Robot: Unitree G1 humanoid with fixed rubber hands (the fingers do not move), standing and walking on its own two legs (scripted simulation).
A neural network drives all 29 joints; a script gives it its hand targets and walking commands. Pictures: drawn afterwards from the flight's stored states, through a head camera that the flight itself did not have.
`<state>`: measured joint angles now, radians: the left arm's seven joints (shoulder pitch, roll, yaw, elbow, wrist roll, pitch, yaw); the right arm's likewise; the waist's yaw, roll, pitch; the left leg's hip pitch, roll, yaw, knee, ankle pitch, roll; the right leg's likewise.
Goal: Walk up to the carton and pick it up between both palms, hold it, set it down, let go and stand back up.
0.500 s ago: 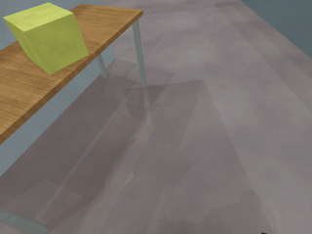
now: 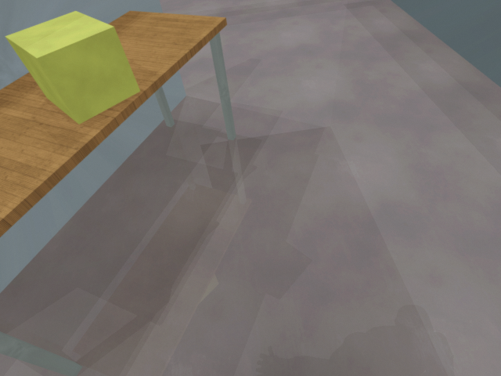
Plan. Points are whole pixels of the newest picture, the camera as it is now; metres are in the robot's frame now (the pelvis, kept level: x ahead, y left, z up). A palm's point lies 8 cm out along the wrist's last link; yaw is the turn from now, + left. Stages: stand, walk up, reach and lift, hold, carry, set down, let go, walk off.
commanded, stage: stand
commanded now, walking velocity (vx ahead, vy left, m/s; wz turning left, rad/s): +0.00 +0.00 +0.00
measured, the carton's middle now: (77, 65) +0.99 +0.60 +0.05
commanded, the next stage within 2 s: walk up in 0.16 s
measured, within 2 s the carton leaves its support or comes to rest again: neither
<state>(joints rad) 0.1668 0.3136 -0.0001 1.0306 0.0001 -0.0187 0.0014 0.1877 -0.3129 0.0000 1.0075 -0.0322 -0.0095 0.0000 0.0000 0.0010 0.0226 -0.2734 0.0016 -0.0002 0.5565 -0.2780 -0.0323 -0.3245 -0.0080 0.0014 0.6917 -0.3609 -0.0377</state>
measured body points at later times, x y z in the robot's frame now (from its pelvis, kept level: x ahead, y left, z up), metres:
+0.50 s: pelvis +0.00 +0.02 +0.00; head +0.01 +0.01 +0.45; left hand +0.07 +0.32 -0.11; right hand +0.10 -0.28 -0.13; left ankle +0.03 +0.16 -0.69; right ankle +0.00 -0.08 -0.72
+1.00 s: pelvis +0.16 +0.01 -0.01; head +0.16 +0.02 +0.44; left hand +0.16 +0.36 -0.10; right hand +0.31 -0.28 -0.12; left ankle +0.06 +0.18 -0.72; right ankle +0.25 -0.08 -0.73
